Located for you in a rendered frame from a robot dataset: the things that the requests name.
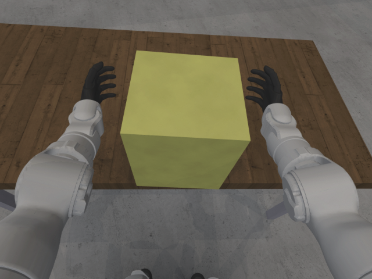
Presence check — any robot left forearm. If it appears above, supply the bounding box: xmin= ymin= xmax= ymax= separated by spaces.
xmin=15 ymin=99 xmax=104 ymax=205

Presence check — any table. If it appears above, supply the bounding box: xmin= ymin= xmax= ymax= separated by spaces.
xmin=0 ymin=23 xmax=372 ymax=219

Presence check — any left robot shin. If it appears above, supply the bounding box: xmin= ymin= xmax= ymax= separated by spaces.
xmin=131 ymin=270 xmax=148 ymax=277

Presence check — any robot right forearm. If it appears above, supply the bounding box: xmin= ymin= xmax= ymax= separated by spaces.
xmin=260 ymin=103 xmax=359 ymax=210

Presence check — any robot left upper arm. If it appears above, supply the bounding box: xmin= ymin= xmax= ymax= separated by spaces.
xmin=0 ymin=153 xmax=94 ymax=279

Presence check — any right robot hand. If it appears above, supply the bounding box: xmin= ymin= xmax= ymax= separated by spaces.
xmin=245 ymin=65 xmax=283 ymax=113

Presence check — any robot right upper arm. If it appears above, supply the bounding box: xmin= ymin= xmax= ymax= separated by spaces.
xmin=282 ymin=163 xmax=372 ymax=279

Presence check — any left robot hand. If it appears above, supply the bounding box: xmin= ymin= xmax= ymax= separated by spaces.
xmin=80 ymin=62 xmax=116 ymax=104

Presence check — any carton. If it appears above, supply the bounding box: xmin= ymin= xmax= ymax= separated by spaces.
xmin=120 ymin=51 xmax=251 ymax=189

